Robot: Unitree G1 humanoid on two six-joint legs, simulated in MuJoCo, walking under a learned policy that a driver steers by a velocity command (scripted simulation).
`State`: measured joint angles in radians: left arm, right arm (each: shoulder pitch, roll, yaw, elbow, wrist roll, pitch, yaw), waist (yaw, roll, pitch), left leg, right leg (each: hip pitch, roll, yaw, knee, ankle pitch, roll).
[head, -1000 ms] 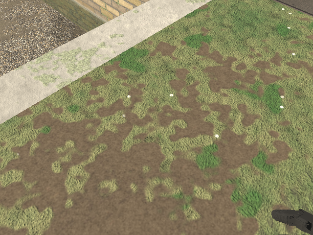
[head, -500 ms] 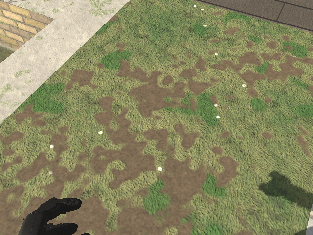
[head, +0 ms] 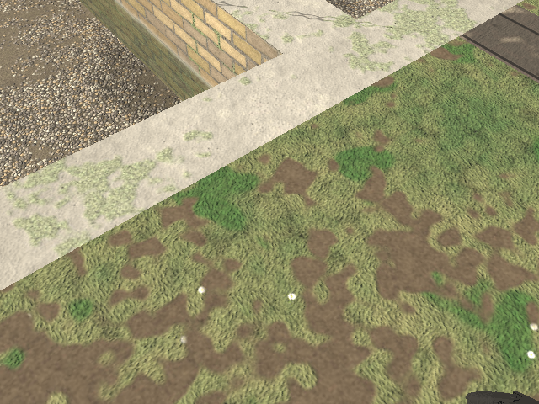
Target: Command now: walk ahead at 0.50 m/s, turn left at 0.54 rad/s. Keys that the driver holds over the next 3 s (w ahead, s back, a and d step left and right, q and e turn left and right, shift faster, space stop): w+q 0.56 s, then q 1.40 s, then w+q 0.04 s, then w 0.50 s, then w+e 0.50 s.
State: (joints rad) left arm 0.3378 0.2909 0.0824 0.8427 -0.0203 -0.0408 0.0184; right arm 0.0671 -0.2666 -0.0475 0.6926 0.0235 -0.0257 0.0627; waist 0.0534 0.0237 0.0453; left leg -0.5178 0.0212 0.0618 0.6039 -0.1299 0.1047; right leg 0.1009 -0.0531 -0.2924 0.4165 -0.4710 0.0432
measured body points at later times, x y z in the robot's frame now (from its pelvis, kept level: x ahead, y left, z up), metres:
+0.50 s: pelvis +0.29 +0.00 +0.01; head +0.32 +0.00 +0.45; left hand +0.44 +0.30 -0.06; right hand +0.42 -0.28 -0.11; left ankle +0.13 +0.08 -0.71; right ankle +0.44 -0.09 -0.72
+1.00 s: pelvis +0.46 +0.07 +0.01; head +0.50 +0.12 +0.45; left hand +0.39 +0.38 -0.12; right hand +0.78 -0.03 -0.06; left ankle +0.49 +0.20 -0.72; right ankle +0.44 -0.09 -0.66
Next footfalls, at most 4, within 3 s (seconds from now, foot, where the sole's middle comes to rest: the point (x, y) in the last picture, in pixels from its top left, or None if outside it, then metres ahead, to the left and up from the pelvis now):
0.48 right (323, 397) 0.47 -0.07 -0.75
0.94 left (199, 368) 0.52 0.22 -0.75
1.36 right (280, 322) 0.66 0.03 -0.75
1.78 left None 0.42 0.16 -0.75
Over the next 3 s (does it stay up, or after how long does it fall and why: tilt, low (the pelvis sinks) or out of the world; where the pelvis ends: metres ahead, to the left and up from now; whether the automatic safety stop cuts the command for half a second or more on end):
stays up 0.56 0.46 0.02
